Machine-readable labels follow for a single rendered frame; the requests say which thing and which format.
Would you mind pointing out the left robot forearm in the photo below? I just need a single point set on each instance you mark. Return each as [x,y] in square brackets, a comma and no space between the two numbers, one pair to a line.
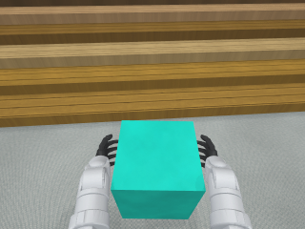
[92,200]

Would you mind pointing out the right robot forearm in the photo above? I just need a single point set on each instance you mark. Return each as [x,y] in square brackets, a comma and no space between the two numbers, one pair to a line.
[227,210]

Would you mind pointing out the carton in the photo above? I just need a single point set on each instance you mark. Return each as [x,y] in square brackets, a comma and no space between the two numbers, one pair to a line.
[157,172]

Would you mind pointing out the robot right hand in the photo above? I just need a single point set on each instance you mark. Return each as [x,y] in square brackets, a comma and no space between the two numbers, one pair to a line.
[208,151]

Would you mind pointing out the robot left hand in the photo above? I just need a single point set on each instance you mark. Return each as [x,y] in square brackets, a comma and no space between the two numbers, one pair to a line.
[103,149]

